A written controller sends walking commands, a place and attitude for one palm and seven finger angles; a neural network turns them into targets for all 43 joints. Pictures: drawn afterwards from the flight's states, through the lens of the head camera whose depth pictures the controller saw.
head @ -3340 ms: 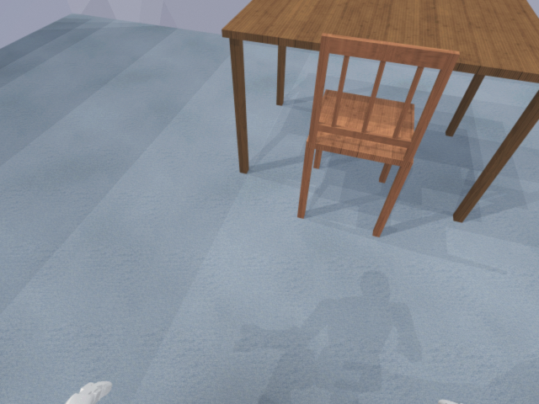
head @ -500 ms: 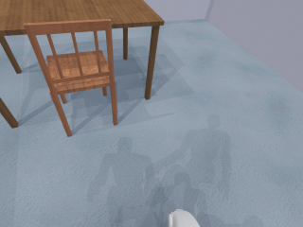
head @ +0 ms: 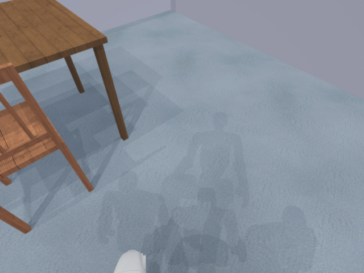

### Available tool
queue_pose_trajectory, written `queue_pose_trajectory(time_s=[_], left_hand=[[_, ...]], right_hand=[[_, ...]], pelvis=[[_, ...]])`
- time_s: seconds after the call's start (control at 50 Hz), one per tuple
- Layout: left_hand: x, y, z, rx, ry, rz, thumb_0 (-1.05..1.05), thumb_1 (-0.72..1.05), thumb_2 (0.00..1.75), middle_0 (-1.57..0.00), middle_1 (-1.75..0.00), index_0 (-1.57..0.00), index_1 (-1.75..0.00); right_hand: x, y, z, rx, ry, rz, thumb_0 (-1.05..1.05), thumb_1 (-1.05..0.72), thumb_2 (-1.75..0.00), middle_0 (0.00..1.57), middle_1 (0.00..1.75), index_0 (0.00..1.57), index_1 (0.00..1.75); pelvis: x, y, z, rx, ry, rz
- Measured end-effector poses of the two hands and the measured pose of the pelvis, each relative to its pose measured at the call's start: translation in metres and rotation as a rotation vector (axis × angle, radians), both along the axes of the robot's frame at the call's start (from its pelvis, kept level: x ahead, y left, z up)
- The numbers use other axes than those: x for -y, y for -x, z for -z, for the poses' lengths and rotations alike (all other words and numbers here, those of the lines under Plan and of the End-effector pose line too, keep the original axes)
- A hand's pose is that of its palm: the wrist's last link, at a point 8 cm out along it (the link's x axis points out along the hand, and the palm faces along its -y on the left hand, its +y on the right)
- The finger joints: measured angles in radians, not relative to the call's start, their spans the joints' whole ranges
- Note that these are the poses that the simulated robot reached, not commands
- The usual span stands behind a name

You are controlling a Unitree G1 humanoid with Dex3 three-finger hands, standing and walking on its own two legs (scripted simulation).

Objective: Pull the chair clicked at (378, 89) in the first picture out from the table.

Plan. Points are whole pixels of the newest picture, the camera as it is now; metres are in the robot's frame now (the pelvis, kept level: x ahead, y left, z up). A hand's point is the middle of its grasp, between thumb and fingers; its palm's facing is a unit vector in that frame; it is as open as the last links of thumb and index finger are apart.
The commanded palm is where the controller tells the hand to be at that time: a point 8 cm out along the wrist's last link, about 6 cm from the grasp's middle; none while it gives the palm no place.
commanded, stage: walk to a spot facing it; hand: left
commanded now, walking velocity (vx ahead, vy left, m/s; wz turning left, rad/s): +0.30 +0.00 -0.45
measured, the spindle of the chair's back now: out of the picture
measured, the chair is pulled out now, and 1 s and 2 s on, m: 0.00 0.00 0.00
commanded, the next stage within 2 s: turn to face it in 0.66 s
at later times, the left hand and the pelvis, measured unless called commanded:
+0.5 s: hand (88, 249) +0.21 +0.26 -0.18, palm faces -0.15 -0.97 -0.19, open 7.4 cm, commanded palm none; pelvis +0.17 +0.06 +0.00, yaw -17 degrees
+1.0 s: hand (160, 181) +0.40 +0.08 -0.14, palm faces -0.47 -0.85 -0.24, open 7.4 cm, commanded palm none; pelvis +0.20 -0.01 +0.00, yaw -26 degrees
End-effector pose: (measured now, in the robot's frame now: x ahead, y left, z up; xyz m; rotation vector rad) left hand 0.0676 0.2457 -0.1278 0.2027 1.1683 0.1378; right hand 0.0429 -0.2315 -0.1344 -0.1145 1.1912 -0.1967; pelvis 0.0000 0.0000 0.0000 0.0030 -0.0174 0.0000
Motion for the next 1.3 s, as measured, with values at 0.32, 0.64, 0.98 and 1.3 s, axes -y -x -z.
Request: queue_pose_trajectory(time_s=[0.32, 0.64, 0.98, 1.3], left_hand=[[-0.049, -0.022, 0.019, -0.274, 0.023, -0.082, 0.01, 0.91, 0.9, -0.2, -0.3, -0.2, -0.3], [-0.03, -0.257, 0.004, -0.078, 0.001, 0.286, 0.01, 0.91, 0.9, -0.2, -0.3, -0.19, -0.3], [0.119, -0.35, -0.02, 0.132, 0.006, 0.551, 0.01, 0.91, 0.9, -0.2, -0.3, -0.2, -0.3], [0.021, -0.26, 0.032, -0.052, 0.053, 0.217, 0.0, 0.91, 0.9, -0.2, -0.3, -0.2, -0.3]], right_hand=[[-0.052, -0.233, -0.025, 0.272, 0.039, -0.086, 0.0, -0.9, -0.89, 0.2, 0.3, 0.2, 0.3], [-0.034, -0.09, -0.013, -0.061, 0.077, 0.342, -0.01, -0.92, -0.89, 0.21, 0.3, 0.2, 0.3], [-0.022, -0.03, 0.021, -0.191, -0.082, 0.541, 0.0, -0.91, -0.89, 0.2, 0.3, 0.2, 0.3], [-0.014, -0.107, 0.002, -0.129, 0.04, 0.282, 0.01, -0.92, -0.89, 0.2, 0.3, 0.2, 0.3]], pelvis=[[-0.053, -0.13, 0.009, -0.032, 0.011, 0.155], [-0.054, -0.181, -0.003, -0.004, 0.01, 0.389], [0.01, -0.197, 0.002, -0.003, -0.008, 0.473], [-0.022, -0.194, 0.013, -0.016, 0.031, 0.267]])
